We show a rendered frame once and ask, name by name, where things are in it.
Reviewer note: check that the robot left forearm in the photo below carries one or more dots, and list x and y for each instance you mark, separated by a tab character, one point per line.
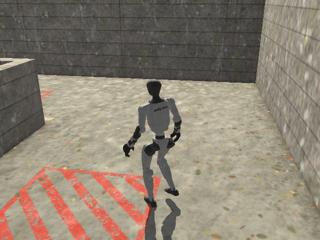
134	138

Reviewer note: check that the left robot upper arm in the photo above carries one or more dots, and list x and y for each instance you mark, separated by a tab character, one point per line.
142	110

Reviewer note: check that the right robot hand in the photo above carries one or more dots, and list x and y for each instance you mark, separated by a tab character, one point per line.
177	136

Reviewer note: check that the right robot upper arm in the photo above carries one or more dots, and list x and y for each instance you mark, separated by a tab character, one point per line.
172	106

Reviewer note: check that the robot right forearm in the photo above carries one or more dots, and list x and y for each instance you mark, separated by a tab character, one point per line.
177	126

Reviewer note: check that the left robot hand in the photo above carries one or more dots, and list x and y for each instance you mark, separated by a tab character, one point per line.
127	149

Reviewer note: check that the right robot shin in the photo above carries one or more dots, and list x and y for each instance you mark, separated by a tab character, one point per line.
166	172

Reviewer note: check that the right robot thigh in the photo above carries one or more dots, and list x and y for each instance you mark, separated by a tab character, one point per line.
161	153

